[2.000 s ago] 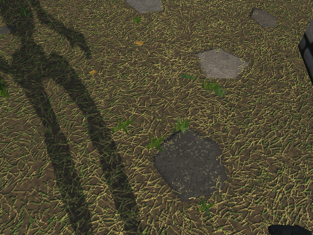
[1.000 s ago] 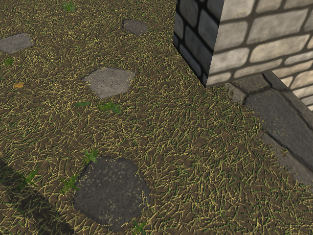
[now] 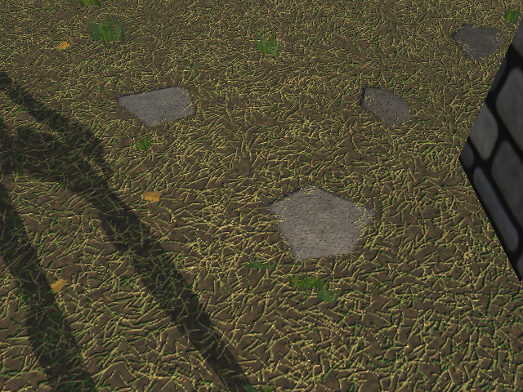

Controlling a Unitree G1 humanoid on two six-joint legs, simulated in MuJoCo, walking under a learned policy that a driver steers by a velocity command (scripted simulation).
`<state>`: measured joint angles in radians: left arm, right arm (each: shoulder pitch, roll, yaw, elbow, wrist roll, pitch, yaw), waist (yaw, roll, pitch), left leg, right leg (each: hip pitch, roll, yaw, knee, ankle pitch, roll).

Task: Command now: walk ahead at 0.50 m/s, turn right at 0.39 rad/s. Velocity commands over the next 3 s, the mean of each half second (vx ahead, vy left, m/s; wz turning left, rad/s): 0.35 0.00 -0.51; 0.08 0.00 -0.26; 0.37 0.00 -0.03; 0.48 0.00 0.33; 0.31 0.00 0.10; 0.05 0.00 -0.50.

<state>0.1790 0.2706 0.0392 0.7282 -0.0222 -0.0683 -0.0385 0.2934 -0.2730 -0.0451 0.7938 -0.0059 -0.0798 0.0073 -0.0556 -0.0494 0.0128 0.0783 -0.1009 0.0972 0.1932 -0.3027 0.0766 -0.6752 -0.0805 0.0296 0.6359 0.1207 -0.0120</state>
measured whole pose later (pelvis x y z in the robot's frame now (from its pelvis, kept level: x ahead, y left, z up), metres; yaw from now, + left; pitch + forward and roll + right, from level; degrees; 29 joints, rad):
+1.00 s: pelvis +0.36 -0.04 +0.00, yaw -25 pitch -1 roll +1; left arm 0.26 0.25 0.02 0.73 0.02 0.03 0.02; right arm 0.21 -0.26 -0.03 0.77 -0.01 -0.02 0.00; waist -0.01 0.01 0.01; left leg -0.34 -0.02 0.00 0.61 -0.32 -0.01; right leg -0.23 0.00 0.05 0.56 -0.32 -0.01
